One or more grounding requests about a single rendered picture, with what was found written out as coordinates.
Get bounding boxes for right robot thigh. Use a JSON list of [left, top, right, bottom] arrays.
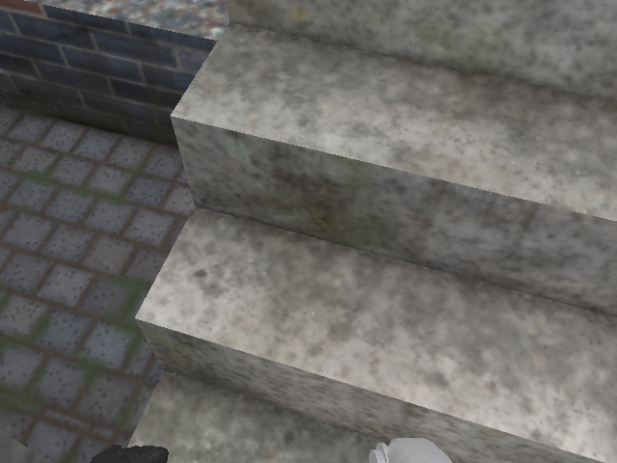
[[369, 438, 453, 463]]

